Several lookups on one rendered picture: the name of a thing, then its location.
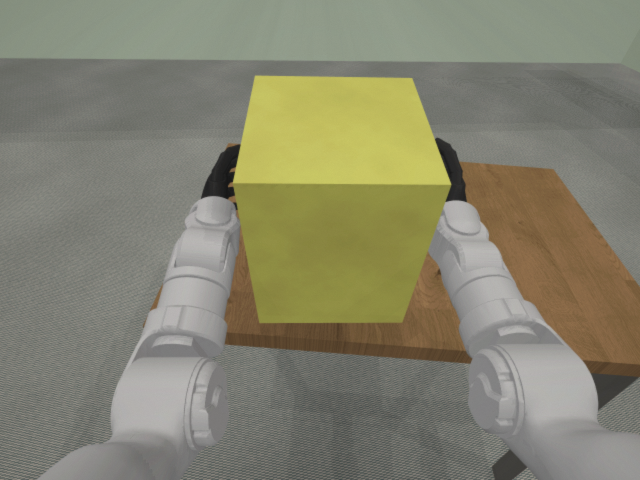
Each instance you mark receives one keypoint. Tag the left robot upper arm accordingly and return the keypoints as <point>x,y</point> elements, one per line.
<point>166,410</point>

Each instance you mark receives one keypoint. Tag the carton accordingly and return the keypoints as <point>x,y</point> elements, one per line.
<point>339,186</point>

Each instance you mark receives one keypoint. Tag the left robot hand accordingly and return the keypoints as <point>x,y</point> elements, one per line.
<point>218,181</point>

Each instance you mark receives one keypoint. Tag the right robot upper arm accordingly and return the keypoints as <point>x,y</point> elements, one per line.
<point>541,401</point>

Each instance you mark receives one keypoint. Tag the robot left forearm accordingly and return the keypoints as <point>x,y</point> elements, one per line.
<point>189,318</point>

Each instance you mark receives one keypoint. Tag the right robot hand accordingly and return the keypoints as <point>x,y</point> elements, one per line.
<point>454,171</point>

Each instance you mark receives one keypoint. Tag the robot right forearm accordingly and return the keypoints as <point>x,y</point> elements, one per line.
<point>488,303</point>

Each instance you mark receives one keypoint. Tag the table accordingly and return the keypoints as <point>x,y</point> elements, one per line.
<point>558,259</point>

